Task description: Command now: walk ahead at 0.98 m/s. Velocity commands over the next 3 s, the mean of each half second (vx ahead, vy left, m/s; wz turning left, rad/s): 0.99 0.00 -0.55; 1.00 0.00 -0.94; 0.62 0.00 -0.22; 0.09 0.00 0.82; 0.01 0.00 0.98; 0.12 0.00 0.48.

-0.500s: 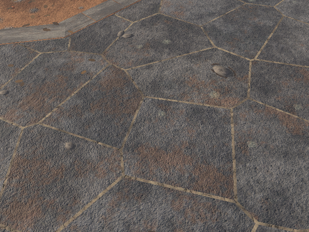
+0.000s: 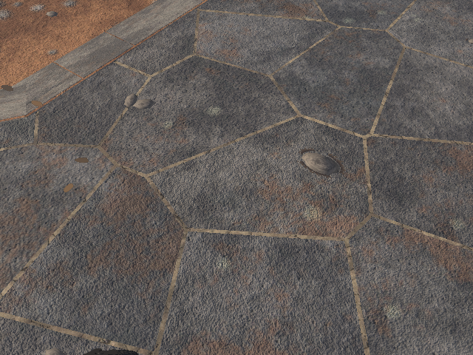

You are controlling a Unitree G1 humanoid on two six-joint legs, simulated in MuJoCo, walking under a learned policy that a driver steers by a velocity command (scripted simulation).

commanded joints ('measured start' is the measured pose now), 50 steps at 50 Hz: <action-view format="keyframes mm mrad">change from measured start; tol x32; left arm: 1 -126 34 -9 -77 -14 -10 -1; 8 540 240 83 107 0 9 52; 46 -107 107 2 -239 2 61 -46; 50 212 199 41 -147 -3 55 -15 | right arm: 1 -14 -140 -12 -54 6 -26 -13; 24 -683 -133 37 -469 -30 33 9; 30 -43 -389 -62 -342 -93 24 -64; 50 -168 -343 -60 -219 -33 44 -56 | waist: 1 34 39 160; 7 319 156 -190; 9 160 -313 -306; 12 117 101 -52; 20 83 22 136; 29 -145 -17 -300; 31 -5 413 -455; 36 46 106 -30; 50 263 142 -73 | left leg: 1 -192 249 -64 -164 702 51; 6 94 322 51 448 1437 -15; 7 -15 301 72 746 1320 -13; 9 -822 29 -58 1464 -152 -66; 24 -562 137 -54 441 435 -108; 28 -114 113 -87 361 237 -72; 30 361 553 -606 332 -243 -9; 32 160 546 -802 124 -457 45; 45 -236 320 185 -41 620 -82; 50 -106 392 200 496 1420 -86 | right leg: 1 220 74 -77 -179 97 -26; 7 760 225 -77 -284 -208 -140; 9 1285 -187 817 -378 -579 -395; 19 407 97 404 -683 -140 -221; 27 727 87 415 -309 498 -70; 29 507 155 374 196 243 -50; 30 202 253 269 525 -601 -40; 42 35 15 64 324 -133 -28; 50 563 229 -123 -22 -247 -150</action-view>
